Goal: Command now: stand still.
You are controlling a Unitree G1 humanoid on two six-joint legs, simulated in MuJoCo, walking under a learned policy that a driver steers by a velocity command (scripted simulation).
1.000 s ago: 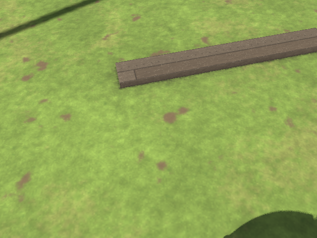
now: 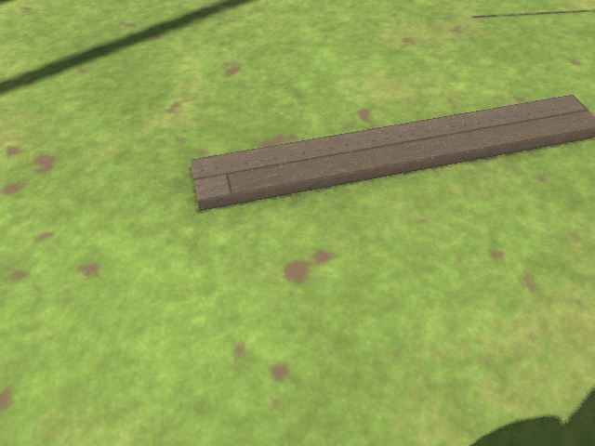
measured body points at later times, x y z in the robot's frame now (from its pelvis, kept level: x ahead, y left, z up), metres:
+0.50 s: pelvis +0.08 +0.03 -0.01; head +0.09 +0.05 +0.44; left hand -0.07 +0.24 -0.16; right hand +0.15 -0.21 -0.15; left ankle +0.14 +0.13 -0.73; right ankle -0.06 -0.09 -0.74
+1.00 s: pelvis +0.32 +0.06 -0.01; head +0.36 +0.06 +0.43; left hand +0.51 +0.26 -0.14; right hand +0.21 -0.15 -0.15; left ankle +0.16 +0.14 -0.74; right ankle +0.50 -0.04 -0.72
